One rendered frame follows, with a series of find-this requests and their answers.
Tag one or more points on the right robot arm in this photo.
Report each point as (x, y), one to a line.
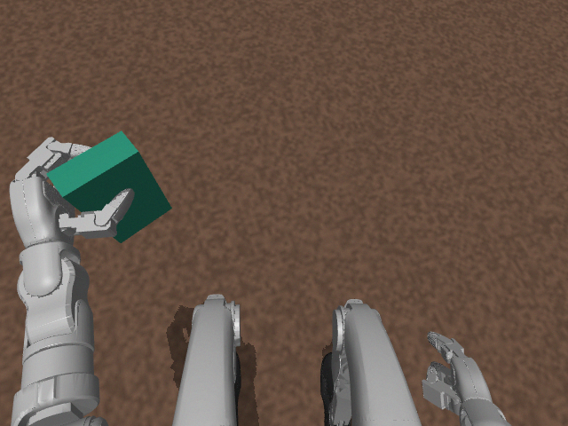
(481, 412)

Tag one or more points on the right robot foot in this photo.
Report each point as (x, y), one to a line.
(327, 388)

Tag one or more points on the carton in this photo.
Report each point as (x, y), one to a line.
(92, 179)

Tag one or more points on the left robot arm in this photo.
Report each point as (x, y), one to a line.
(58, 385)

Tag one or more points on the right robot hand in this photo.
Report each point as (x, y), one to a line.
(448, 388)

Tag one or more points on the left robot hand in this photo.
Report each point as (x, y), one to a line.
(41, 214)

